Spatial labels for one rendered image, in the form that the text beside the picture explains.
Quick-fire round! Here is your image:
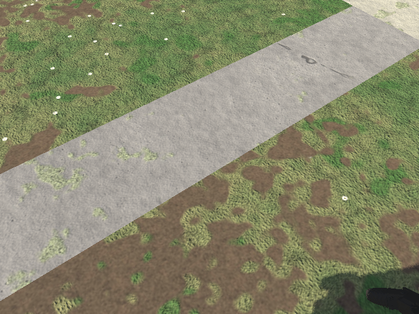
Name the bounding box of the right robot hand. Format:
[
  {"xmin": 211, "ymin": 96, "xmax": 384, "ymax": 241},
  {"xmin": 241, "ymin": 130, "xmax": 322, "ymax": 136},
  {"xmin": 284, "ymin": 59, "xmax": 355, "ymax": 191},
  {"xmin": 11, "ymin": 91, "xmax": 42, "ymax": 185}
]
[{"xmin": 366, "ymin": 287, "xmax": 419, "ymax": 314}]

